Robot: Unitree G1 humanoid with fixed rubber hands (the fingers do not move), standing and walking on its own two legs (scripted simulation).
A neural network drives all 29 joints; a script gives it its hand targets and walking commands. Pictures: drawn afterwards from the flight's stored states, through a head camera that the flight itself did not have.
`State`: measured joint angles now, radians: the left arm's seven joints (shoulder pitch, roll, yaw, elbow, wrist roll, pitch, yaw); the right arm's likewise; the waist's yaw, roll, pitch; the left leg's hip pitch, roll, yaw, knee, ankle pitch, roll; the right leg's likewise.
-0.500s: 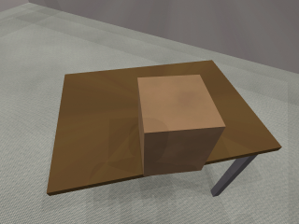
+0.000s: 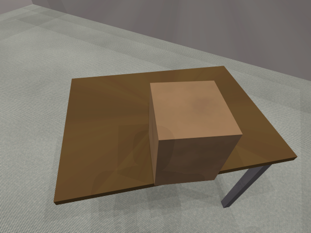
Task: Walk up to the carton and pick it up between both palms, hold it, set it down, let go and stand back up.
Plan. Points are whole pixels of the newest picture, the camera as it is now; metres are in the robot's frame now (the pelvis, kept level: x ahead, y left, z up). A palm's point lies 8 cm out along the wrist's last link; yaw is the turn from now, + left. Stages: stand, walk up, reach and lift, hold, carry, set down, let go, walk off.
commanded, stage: walk up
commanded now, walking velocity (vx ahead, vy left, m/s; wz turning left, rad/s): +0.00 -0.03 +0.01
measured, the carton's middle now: (183, 134) +0.42 -0.09 +0.00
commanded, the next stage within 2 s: none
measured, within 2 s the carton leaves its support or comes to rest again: neither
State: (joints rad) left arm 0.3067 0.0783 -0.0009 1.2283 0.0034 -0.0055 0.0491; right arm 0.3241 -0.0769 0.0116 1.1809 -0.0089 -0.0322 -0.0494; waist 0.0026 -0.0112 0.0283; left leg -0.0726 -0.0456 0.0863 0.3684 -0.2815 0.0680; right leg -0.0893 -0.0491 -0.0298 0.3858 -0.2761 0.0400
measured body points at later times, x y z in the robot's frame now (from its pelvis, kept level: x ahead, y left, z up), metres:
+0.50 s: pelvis +0.00 -0.12 -0.02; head +0.03 -0.13 +0.43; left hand +0.07 +0.13 -0.16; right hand -0.05 -0.36 -0.17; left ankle -0.05 +0.06 -0.74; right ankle +0.03 -0.25 -0.75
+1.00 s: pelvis +0.03 -0.07 +0.00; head +0.07 -0.08 +0.45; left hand -0.01 +0.17 -0.15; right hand +0.11 -0.33 -0.16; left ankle +0.02 +0.07 -0.72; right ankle +0.03 -0.25 -0.74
